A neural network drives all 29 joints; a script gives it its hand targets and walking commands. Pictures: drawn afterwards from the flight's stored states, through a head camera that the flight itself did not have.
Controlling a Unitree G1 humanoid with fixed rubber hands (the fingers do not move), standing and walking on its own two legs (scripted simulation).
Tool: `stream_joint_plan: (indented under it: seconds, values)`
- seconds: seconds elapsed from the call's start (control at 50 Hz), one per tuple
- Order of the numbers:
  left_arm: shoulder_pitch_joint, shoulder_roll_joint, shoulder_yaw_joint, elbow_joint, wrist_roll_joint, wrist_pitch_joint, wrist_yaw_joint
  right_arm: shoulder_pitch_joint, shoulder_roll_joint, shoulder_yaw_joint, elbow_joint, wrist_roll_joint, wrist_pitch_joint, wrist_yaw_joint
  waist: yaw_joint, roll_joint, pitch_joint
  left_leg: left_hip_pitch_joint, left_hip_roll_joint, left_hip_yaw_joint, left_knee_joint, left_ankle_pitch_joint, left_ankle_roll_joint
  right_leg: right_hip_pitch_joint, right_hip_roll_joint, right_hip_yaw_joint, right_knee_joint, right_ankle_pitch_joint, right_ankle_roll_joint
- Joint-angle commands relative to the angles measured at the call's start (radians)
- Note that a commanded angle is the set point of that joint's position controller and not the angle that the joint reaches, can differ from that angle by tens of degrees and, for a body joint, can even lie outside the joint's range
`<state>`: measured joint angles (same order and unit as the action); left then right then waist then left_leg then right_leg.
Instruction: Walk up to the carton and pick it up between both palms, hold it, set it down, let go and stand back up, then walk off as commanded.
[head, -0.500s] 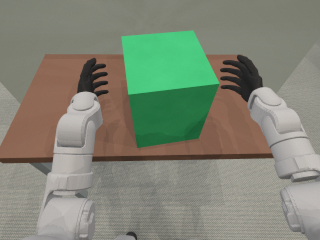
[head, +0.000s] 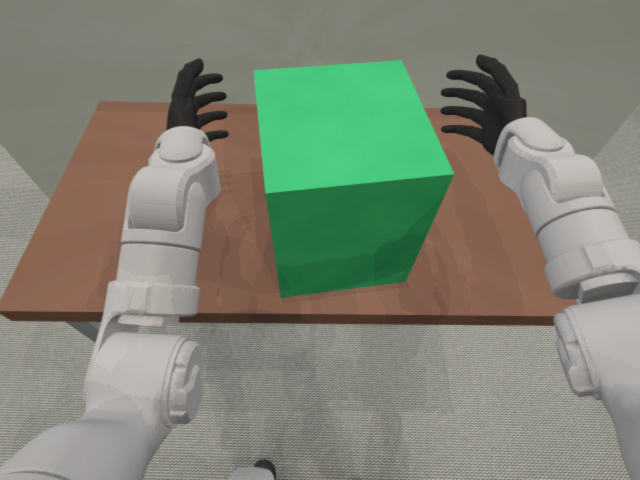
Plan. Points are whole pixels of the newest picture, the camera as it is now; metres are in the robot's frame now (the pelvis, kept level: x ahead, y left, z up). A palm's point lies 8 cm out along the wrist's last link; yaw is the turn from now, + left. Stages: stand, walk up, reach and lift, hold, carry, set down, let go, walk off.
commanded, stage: reach and lift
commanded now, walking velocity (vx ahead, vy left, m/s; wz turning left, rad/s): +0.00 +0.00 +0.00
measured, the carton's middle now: (337, 186) +0.48 +0.03 +0.04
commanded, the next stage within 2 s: none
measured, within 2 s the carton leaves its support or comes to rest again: neither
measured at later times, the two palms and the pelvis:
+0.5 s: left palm (195, 160) +0.44 +0.21 +0.11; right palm (472, 149) +0.49 -0.14 +0.11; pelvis +0.02 +0.00 +0.00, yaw +0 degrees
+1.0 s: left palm (198, 185) +0.44 +0.22 +0.06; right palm (453, 168) +0.50 -0.13 +0.07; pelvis +0.02 +0.00 +0.00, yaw -1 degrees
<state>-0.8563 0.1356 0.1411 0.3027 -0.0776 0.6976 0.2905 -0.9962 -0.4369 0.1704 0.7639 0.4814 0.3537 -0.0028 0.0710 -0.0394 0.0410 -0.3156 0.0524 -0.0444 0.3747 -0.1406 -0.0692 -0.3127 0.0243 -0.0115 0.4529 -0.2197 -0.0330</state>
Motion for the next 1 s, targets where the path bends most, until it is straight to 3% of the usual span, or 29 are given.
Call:
stream_joint_plan:
  seconds: [0.0, 0.02, 0.08, 0.12, 0.14, 0.16, 0.18, 0.22, 0.24, 0.28, 0.3, 0.34, 0.38, 0.4, 0.44, 0.46, 0.5, 0.52, 0.56, 0.6, 0.68, 0.74, 0.76, 0.82, 0.84, 0.86, 0.9, 0.92, 0.98]
  values:
    - [-0.663, 0.264, 0.101, 0.173, -0.071, -0.106, -0.002, -0.745, -0.203, -0.063, -0.028, 0.029, -0.064, -0.021, 0.172, -0.011, -0.782, -0.105, -0.056, 0.118, 0.009, 0.152, 0.022, 0.27, 0.016, 0.065, -0.048, 0.383, 0.07]
    - [-0.652, 0.251, 0.098, 0.18, -0.067, -0.129, -0.002, -0.759, -0.188, -0.034, -0.079, 0.037, -0.073, -0.027, 0.191, -0.036, -0.804, -0.106, -0.053, 0.122, 0.013, 0.151, 0.024, 0.293, 0.012, 0.067, -0.04, 0.405, 0.079]
    - [-0.694, 0.222, 0.066, 0.151, -0.103, -0.185, 0.004, -0.746, -0.181, -0.065, -0.043, 0.03, -0.1, -0.025, 0.155, 0.015, -0.923, -0.09, -0.054, 0.113, 0.038, 0.196, 0.001, 0.248, 0.022, 0.05, -0.013, 0.514, 0.075]
    - [-0.674, 0.223, 0.071, 0.097, -0.113, -0.219, -0.002, -0.729, -0.194, -0.09, -0.11, 0.015, -0.123, -0.03, 0.138, -0.016, -1.03, -0.085, -0.048, 0.112, 0.061, 0.281, 0.002, 0.284, 0.034, 0.047, 0.005, 0.618, 0.076]
    - [-0.651, 0.197, 0.064, 0.165, -0.065, -0.22, -0.004, -0.706, -0.185, -0.076, 0.005, 0.013, -0.125, -0.025, 0.144, 0.065, -0.952, -0.048, -0.053, 0.117, 0.062, 0.29, -0.014, 0.237, 0.031, 0.038, -0.011, 0.574, 0.069]
    - [-0.635, 0.231, 0.097, 0.214, -0.041, -0.232, -0.009, -0.692, -0.194, -0.061, 0.061, -0.005, -0.129, -0.022, 0.162, 0.012, -0.921, -0.055, -0.041, 0.118, 0.054, 0.3, -0.004, 0.232, 0.044, 0.031, -0.012, 0.579, 0.068]
    - [-0.551, 0.199, 0.08, 0.182, -0.041, -0.237, -0.013, -0.623, -0.176, -0.08, 0.03, -0.007, -0.138, -0.021, 0.139, 0.001, -0.972, 0.02, -0.039, 0.116, 0.062, 0.352, -0.004, 0.244, 0.051, 0.021, -0.018, 0.613, 0.063]
    - [-0.56, 0.19, 0.093, 0.199, -0.004, -0.26, -0.016, -0.605, -0.154, -0.057, 0.111, -0.003, -0.155, -0.013, 0.159, 0.053, -0.964, 0.024, -0.039, 0.117, 0.068, 0.379, -0.018, 0.209, 0.058, 0.015, -0.017, 0.591, 0.054]
    - [-0.566, 0.144, 0.05, 0.164, -0.047, -0.271, -0.024, -0.615, -0.151, -0.076, 0.129, -0.012, -0.156, -0.01, 0.13, 0.04, -0.929, 0.025, -0.042, 0.109, 0.069, 0.375, -0.017, 0.21, 0.048, 0.009, -0.019, 0.627, 0.056]
    - [-0.482, 0.121, 0.044, 0.207, -0.009, -0.286, -0.042, -0.558, -0.144, -0.065, 0.101, -0.015, -0.192, -0.015, 0.132, 0.094, -0.93, 0.081, -0.044, 0.112, 0.089, 0.431, -0.039, 0.181, 0.054, -0.006, -0.02, 0.621, 0.043]
    - [-0.428, 0.099, 0.06, 0.257, 0.008, -0.289, -0.047, -0.546, -0.135, -0.054, 0.142, -0.02, -0.199, -0.011, 0.142, 0.057, -0.865, 0.106, -0.035, 0.111, 0.091, 0.469, -0.036, 0.142, 0.072, -0.014, -0.028, 0.606, 0.046]
    - [-0.446, 0.101, 0.083, 0.151, 0.016, -0.32, -0.043, -0.565, -0.145, -0.082, 0.034, -0.03, -0.249, -0.02, 0.138, 0.088, -0.964, 0.126, -0.037, 0.098, 0.124, 0.561, -0.051, 0.168, 0.066, -0.009, -0.017, 0.689, 0.043]
    - [-0.403, 0.101, 0.109, 0.28, 0.027, -0.358, -0.064, -0.551, -0.106, -0.048, 0.064, -0.047, -0.268, -0.018, 0.152, 0.04, -0.879, 0.034, -0.05, 0.113, 0.104, 0.469, -0.032, 0.225, 0.063, 0.002, -0.017, 0.632, 0.046]
    - [-0.429, 0.068, 0.086, 0.226, 0.009, -0.38, -0.06, -0.567, -0.124, -0.101, 0.032, -0.077, -0.292, -0.025, 0.118, 0.044, -0.966, 0.063, -0.041, 0.114, 0.12, 0.516, -0.039, 0.193, 0.069, -0.01, -0.008, 0.669, 0.039]
    - [-0.459, 0.085, 0.064, 0.139, 0.023, -0.439, -0.057, -0.581, -0.1, -0.099, -0.007, -0.048, -0.345, -0.015, 0.139, 0.126, -1.058, 0.122, -0.036, 0.1, 0.157, 0.64, -0.06, 0.165, 0.069, -0.011, -0.006, 0.663, 0.028]
    - [-0.445, 0.079, 0.058, 0.236, 0.017, -0.446, -0.063, -0.607, -0.107, -0.099, 0.036, -0.065, -0.35, -0.014, 0.155, 0.128, -0.981, 0.084, -0.038, 0.1, 0.149, 0.599, -0.056, 0.117, 0.064, -0.016, -0.014, 0.642, 0.031]
    - [-0.452, 0.066, 0.053, 0.187, -0.009, -0.49, -0.071, -0.586, -0.054, -0.059, -0.001, -0.053, -0.365, -0.012, 0.164, 0.109, -1.053, 0.08, -0.036, 0.109, 0.152, 0.61, -0.054, 0.162, 0.063, -0.013, -0.003, 0.654, 0.037]
    - [-0.427, 0.061, 0.048, 0.202, -0.01, -0.52, -0.073, -0.531, -0.077, -0.1, 0.054, -0.086, -0.38, -0.008, 0.126, 0.101, -1.076, 0.063, -0.038, 0.109, 0.151, 0.595, -0.057, 0.152, 0.066, -0.017, 0.006, 0.678, 0.038]
    - [-0.408, 0.07, 0.059, 0.288, 0.001, -0.553, -0.078, -0.532, -0.067, -0.073, 0.068, -0.091, -0.394, -0.003, 0.159, 0.071, -1.039, 0.024, -0.037, 0.113, 0.132, 0.516, -0.04, 0.146, 0.062, -0.007, -0.003, 0.602, 0.033]
    - [-0.366, 0.038, 0.039, 0.446, -0.003, -0.584, -0.094, -0.497, -0.047, -0.083, 0.209, -0.117, -0.389, 0.012, 0.145, 0.029, -0.928, -0.032, -0.037, 0.12, 0.113, 0.429, -0.022, 0.124, 0.045, -0.007, -0.002, 0.572, 0.036]
    - [-0.517, 0.053, 0.027, 0.351, -0.004, -0.668, -0.066, -0.577, -0.051, -0.119, 0.189, -0.126, -0.442, 0.015, 0.163, 0.12, -1.071, -0.01, -0.027, 0.114, 0.137, 0.449, -0.043, 0.025, 0.047, -0.011, 0.011, 0.473, 0.03]
    - [-0.452, 0.043, 0.032, 0.424, 0.013, -0.708, -0.056, -0.517, -0.058, -0.094, 0.27, -0.125, -0.455, 0.018, 0.172, 0.108, -1.057, 0.024, -0.028, 0.121, 0.154, 0.552, -0.058, 0.029, 0.058, -0.02, 0.016, 0.523, 0.028]
    - [-0.421, 0.001, 0.007, 0.404, 0.008, -0.716, -0.061, -0.509, -0.052, -0.12, 0.223, -0.143, -0.479, 0.018, 0.144, 0.113, -1.138, 0.069, -0.026, 0.114, 0.172, 0.593, -0.061, 0.0, 0.065, -0.031, 0.023, 0.57, 0.024]
    - [-0.48, 0.042, 0.023, 0.386, -0.031, -0.746, -0.065, -0.583, -0.028, -0.068, 0.088, -0.116, -0.487, 0.021, 0.192, 0.056, -1.217, -0.011, -0.032, 0.128, 0.171, 0.535, -0.039, 0.017, 0.056, -0.017, 0.018, 0.546, 0.033]
    - [-0.397, 0.003, 0.016, 0.405, -0.018, -0.743, -0.064, -0.524, -0.015, -0.062, 0.125, -0.094, -0.49, 0.027, 0.187, 0.104, -1.162, -0.011, -0.04, 0.132, 0.168, 0.564, -0.05, 0.061, 0.05, -0.007, 0.032, 0.599, 0.029]
    - [-0.441, 0.047, 0.041, 0.422, -0.01, -0.748, -0.072, -0.567, -0.024, -0.051, 0.064, -0.103, -0.495, 0.013, 0.2, 0.051, -1.201, -0.045, -0.045, 0.14, 0.173, 0.565, -0.043, 0.103, 0.046, -0.005, 0.037, 0.658, 0.042]
    - [-0.402, 0.009, 0.004, 0.478, -0.007, -0.732, -0.09, -0.523, -0.042, -0.069, 0.186, -0.115, -0.489, 0.022, 0.151, 0.074, -1.137, 0.006, -0.038, 0.127, 0.166, 0.57, -0.044, 0.069, 0.046, -0.023, 0.019, 0.661, 0.043]
    - [-0.375, 0.012, 0.037, 0.471, -0.003, -0.734, -0.091, -0.532, -0.026, -0.058, 0.174, -0.12, -0.492, 0.02, 0.186, 0.042, -1.127, -0.01, -0.036, 0.131, 0.154, 0.578, -0.043, 0.071, 0.052, -0.019, 0.017, 0.649, 0.045]
    - [-0.39, -0.038, 0.016, 0.396, 0.012, -0.751, -0.094, -0.504, 0.018, -0.061, 0.149, -0.115, -0.501, 0.022, 0.162, 0.063, -1.149, -0.01, -0.043, 0.129, 0.161, 0.543, -0.04, 0.094, 0.042, -0.017, 0.031, 0.661, 0.045]
